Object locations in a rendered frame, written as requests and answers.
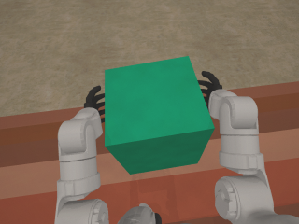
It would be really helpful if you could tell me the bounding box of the left robot shin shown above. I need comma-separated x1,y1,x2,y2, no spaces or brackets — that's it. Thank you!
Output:
139,203,156,224

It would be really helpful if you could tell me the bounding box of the left robot forearm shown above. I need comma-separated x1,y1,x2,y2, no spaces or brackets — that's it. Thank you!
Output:
54,107,103,224

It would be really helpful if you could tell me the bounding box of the left robot thigh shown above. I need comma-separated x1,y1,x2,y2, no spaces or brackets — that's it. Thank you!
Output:
117,206,155,224

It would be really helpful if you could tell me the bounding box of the robot right hand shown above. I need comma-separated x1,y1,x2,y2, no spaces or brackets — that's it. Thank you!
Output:
197,71,222,111

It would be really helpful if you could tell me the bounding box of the carton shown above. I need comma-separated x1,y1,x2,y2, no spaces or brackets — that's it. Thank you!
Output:
105,56,215,175

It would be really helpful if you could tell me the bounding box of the right robot forearm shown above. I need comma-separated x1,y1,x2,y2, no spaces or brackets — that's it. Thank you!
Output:
208,89,274,209

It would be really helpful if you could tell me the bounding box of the right robot upper arm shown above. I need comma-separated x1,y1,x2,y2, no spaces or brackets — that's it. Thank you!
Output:
214,175,299,224

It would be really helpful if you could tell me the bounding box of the robot left hand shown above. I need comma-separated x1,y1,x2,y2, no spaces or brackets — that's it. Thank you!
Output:
84,85,105,123

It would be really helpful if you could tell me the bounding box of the left robot upper arm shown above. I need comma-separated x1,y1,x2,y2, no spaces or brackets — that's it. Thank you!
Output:
55,199,109,224

